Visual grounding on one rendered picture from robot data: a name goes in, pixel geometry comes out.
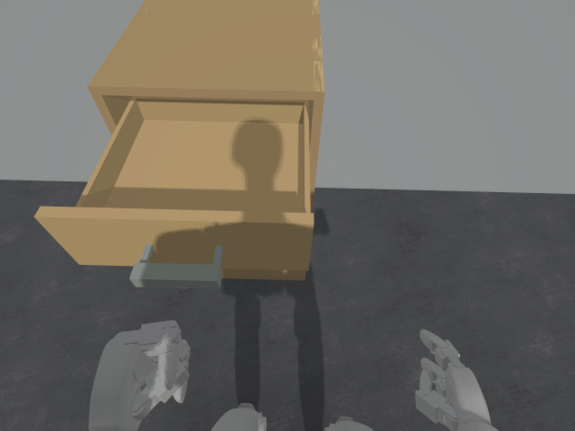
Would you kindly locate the handle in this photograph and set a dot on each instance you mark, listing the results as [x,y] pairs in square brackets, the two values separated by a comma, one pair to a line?
[168,275]

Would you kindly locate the cabinet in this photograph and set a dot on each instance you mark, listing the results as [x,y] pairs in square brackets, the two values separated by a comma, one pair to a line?
[239,49]

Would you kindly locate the robot left thigh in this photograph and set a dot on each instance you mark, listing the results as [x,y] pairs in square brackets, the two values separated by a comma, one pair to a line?
[241,419]

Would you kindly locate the left robot hand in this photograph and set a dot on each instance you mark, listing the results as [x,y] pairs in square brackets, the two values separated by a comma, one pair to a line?
[154,355]

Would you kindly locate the drawer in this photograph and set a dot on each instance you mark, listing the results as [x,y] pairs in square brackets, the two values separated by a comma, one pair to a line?
[189,174]

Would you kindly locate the right robot hand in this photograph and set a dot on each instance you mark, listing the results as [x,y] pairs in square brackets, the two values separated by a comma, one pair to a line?
[458,398]

